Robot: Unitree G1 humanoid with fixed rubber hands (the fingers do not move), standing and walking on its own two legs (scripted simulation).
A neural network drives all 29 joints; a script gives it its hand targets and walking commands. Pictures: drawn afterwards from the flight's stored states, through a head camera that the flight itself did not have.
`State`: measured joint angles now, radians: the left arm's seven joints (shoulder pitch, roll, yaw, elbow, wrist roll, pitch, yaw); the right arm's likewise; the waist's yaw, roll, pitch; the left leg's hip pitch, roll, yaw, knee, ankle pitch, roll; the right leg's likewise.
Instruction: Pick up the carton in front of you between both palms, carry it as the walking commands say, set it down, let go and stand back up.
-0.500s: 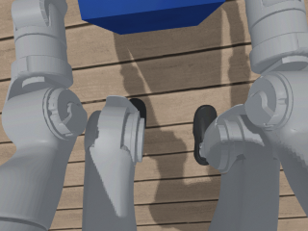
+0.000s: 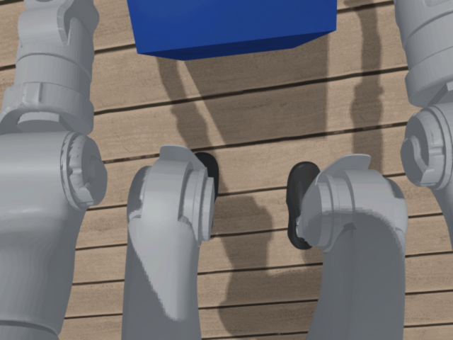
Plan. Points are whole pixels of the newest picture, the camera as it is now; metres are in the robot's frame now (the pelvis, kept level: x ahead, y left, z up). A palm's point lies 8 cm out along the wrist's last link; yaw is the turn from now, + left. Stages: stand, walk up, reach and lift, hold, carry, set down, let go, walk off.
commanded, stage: set down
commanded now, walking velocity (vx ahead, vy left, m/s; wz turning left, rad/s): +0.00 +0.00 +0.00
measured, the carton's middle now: out of the picture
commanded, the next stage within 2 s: let go in 0.96 s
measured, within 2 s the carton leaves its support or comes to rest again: neither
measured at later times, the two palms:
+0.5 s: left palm out of the picture +0.53 +0.25 +0.01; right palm out of the picture +0.59 -0.13 +0.00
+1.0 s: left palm out of the picture +0.53 +0.26 +0.15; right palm out of the picture +0.59 -0.13 +0.15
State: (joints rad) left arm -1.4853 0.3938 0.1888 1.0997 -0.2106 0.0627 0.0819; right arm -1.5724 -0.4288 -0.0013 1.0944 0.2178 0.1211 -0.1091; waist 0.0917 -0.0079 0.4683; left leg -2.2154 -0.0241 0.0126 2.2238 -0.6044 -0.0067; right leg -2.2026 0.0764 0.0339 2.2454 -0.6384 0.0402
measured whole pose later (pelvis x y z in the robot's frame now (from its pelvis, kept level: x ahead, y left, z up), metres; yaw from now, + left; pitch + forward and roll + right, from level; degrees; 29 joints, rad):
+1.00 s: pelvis +0.03 +0.00 +0.25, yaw +0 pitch +47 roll +0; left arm -1.15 0.27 0.38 0.85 -0.01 0.18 -0.01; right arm -1.27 -0.29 -0.25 0.94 -0.03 0.22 -0.06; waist 0.09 -0.04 -0.04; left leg -1.71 -0.03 -0.02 1.24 -0.36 0.00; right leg -1.69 0.05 0.04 1.25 -0.39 0.02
